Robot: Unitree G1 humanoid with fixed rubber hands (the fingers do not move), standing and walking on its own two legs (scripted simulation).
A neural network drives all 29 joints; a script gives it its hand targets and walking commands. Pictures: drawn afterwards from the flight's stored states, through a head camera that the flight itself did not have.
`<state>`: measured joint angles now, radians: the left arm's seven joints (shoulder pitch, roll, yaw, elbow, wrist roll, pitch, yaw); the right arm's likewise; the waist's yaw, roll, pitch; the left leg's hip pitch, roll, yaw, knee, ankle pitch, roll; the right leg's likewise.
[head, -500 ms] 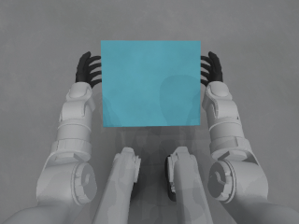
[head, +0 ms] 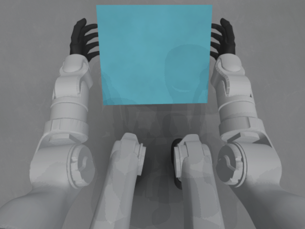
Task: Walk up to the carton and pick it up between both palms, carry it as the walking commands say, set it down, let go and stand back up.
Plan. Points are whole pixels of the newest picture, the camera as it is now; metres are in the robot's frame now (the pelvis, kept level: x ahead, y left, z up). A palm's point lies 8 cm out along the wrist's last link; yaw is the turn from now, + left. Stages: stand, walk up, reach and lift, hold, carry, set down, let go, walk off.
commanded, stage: set down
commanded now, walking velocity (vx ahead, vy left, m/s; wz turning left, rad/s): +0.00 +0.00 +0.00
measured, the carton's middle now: (153, 60) +0.52 +0.02 -0.20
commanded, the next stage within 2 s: none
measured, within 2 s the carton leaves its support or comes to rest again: neither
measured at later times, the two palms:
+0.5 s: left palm (93, 59) +0.51 +0.18 -0.20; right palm (212, 57) +0.53 -0.15 -0.20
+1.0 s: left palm (97, 61) +0.52 +0.19 -0.24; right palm (208, 60) +0.53 -0.15 -0.24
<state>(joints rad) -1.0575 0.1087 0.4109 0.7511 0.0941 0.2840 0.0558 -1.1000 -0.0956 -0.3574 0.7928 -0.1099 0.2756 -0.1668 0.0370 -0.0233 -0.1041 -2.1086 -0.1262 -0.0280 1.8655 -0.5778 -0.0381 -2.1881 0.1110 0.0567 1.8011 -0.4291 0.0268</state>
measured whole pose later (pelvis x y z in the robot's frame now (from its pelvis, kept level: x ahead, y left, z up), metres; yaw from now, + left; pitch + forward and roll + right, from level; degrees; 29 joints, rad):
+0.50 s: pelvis +0.00 +0.01 -0.06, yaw +0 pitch +46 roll +1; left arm -1.21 0.18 0.33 0.81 0.03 0.26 0.10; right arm -1.26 -0.19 -0.31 0.87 -0.03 0.24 -0.16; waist 0.02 -0.02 0.06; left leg -2.27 -0.14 -0.01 2.06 -0.60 -0.03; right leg -2.34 0.11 0.05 1.99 -0.45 0.05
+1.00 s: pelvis +0.00 +0.01 -0.09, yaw +1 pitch +41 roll +0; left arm -1.28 0.22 0.25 0.93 -0.04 0.20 0.14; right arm -1.29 -0.24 -0.26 0.97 0.05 0.18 -0.14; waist 0.01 -0.01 0.18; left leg -2.27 -0.13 0.00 2.19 -0.65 -0.01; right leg -2.32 0.08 0.02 2.12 -0.52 0.04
